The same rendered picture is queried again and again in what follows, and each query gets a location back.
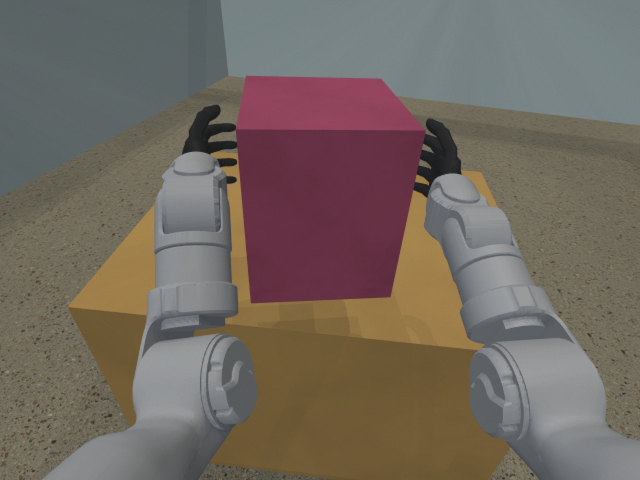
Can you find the left robot upper arm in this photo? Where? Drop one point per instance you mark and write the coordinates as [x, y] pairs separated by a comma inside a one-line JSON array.
[[188, 395]]

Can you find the right robot upper arm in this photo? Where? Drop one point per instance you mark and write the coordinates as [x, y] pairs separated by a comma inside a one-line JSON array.
[[545, 399]]

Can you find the carton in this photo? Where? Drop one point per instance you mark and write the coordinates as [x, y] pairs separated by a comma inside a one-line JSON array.
[[327, 171]]

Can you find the robot left hand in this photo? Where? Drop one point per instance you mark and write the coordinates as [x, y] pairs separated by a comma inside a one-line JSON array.
[[200, 132]]

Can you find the robot left forearm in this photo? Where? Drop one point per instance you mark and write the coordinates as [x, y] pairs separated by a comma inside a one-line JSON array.
[[192, 246]]

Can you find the robot right forearm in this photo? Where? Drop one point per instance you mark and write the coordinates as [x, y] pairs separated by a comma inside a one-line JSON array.
[[499, 298]]

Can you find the pedestal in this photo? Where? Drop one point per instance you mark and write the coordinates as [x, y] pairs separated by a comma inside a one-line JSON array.
[[349, 389]]

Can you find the robot right hand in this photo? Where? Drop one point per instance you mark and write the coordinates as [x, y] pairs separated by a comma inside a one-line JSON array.
[[443, 161]]

